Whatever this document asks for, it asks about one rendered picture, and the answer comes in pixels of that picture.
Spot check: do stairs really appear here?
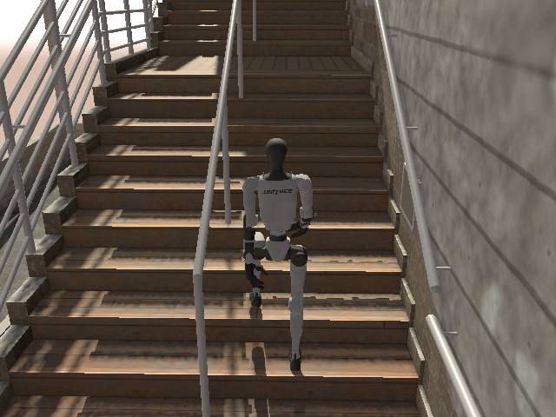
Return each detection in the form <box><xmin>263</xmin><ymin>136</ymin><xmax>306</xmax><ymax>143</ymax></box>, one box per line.
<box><xmin>158</xmin><ymin>0</ymin><xmax>352</xmax><ymax>56</ymax></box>
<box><xmin>0</xmin><ymin>75</ymin><xmax>420</xmax><ymax>417</ymax></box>

